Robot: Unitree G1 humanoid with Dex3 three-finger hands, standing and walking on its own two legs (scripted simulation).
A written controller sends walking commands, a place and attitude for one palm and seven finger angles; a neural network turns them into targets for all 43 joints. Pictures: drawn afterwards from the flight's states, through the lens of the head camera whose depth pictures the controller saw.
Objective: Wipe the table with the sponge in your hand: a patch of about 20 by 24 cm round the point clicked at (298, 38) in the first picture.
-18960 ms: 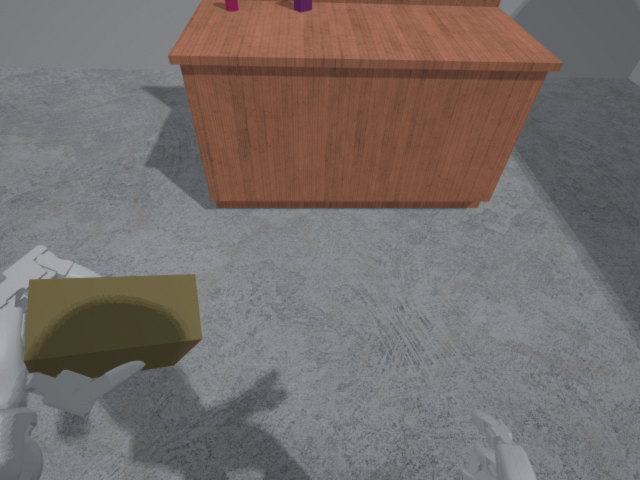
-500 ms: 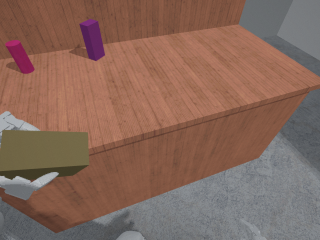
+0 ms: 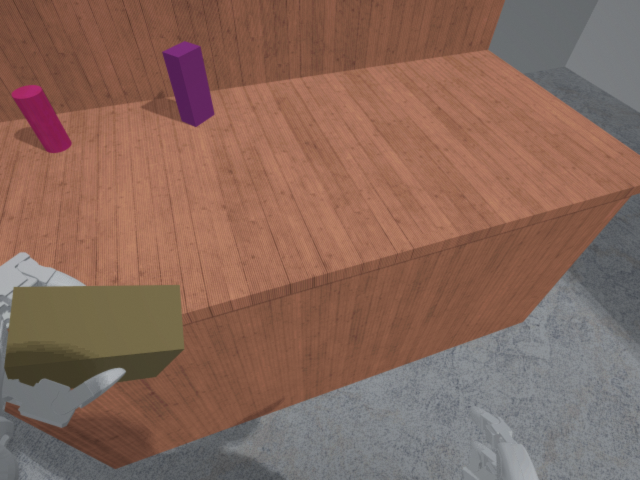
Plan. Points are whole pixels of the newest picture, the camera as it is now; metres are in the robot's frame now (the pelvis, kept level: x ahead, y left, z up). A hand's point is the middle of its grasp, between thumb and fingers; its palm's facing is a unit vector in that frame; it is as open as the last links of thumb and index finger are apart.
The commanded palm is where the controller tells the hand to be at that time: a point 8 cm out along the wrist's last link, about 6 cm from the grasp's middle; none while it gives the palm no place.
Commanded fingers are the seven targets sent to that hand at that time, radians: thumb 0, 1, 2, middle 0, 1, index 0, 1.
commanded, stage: shuffle to correct the standing spot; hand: left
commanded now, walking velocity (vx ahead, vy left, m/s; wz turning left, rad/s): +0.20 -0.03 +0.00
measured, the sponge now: (122, 338) +0.22 +0.22 +0.12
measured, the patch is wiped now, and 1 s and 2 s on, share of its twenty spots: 0.00 0.00 0.00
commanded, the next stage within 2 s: come to a stop and stand still in 1.30 s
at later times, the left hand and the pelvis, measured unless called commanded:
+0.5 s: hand (117, 287) +0.26 +0.23 +0.15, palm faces +0.34 -0.85 -0.40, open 10.2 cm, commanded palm +0.19 +0.27 +0.18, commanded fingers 0.00 0.10 1.30 -1.20 -1.60 -1.20 -1.60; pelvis +0.03 -0.01 -0.01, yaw +0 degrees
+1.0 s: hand (168, 250) +0.31 +0.19 +0.16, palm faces +0.34 -0.84 -0.43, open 10.2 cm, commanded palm +0.26 +0.22 +0.18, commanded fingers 0.00 0.10 1.30 -1.20 -1.60 -1.20 -1.60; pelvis +0.09 -0.05 +0.00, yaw -3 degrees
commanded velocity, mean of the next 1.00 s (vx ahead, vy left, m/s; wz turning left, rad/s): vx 0.20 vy -0.02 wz -0.03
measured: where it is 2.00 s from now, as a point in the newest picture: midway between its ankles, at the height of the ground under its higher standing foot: outside the picture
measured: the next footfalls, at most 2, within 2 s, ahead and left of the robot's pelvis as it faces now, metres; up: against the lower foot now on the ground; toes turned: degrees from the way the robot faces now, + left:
left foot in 0.60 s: +0.11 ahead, +0.12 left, +0.00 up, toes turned -2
left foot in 1.12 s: +0.17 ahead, +0.10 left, +0.00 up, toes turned +1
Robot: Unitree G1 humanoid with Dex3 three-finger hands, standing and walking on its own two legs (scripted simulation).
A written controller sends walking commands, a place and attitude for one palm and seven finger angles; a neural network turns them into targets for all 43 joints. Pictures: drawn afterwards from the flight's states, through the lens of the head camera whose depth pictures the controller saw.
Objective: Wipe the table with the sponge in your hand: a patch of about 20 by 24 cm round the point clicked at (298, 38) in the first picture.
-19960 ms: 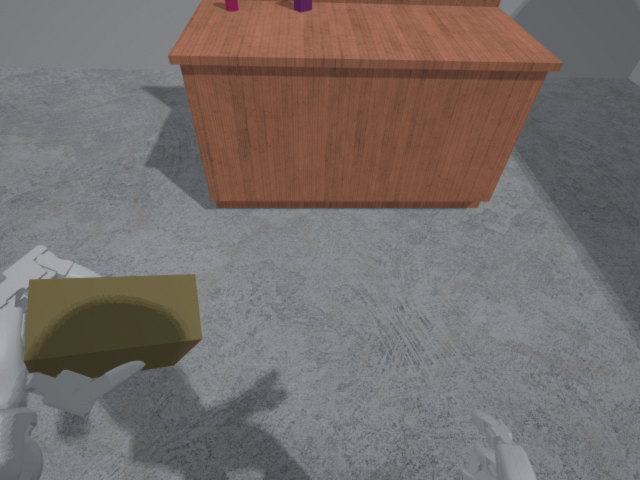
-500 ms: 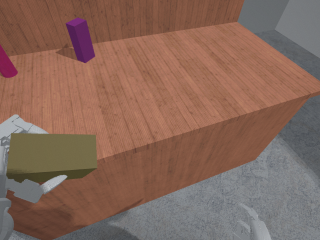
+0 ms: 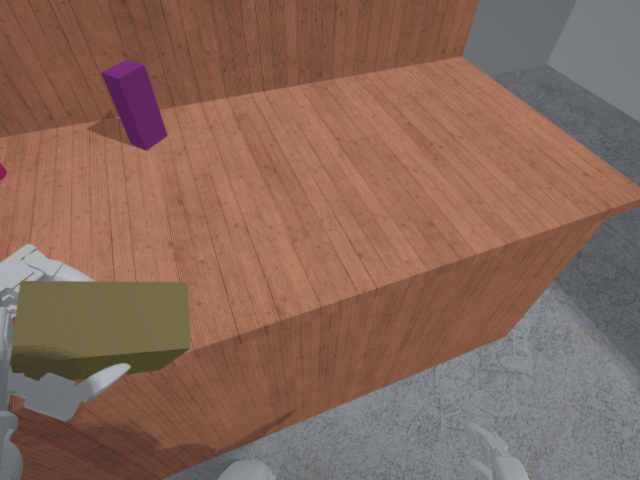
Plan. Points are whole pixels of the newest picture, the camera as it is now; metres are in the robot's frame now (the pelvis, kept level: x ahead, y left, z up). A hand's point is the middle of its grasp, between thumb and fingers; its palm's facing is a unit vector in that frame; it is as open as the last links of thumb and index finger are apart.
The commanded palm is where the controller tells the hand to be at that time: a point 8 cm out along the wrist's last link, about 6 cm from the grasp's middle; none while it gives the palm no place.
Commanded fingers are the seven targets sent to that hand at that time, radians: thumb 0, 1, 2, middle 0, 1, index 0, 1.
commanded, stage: shuffle to correct the standing spot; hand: left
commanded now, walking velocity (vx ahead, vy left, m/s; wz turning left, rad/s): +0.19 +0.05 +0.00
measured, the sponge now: (127, 332) +0.23 +0.21 +0.12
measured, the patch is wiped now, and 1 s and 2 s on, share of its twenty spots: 0.00 0.00 0.00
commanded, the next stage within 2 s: come to a stop and stand still in 0.30 s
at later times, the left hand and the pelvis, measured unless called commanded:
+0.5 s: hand (116, 281) +0.26 +0.23 +0.16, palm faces +0.39 -0.79 -0.47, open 10.2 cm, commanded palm +0.22 +0.25 +0.18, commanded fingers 0.00 0.10 1.30 -1.20 -1.60 -1.20 -1.60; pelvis +0.06 -0.03 +0.01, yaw -1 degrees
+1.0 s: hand (95, 287) +0.26 +0.25 +0.15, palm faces +0.37 -0.85 -0.38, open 10.2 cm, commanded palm +0.21 +0.28 +0.18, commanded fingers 0.00 0.10 1.30 -1.20 -1.60 -1.20 -1.60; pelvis +0.04 +0.01 +0.00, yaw -1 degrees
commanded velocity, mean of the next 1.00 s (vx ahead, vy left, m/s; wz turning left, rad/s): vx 0.04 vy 0.04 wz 0.00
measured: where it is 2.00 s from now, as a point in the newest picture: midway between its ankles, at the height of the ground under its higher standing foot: outside the picture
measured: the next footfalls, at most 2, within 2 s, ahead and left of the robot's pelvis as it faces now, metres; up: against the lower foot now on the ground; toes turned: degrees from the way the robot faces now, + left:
left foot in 0.12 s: +0.07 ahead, +0.15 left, +0.00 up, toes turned +4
right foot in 0.30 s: +0.10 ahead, -0.07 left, +0.00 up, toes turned -2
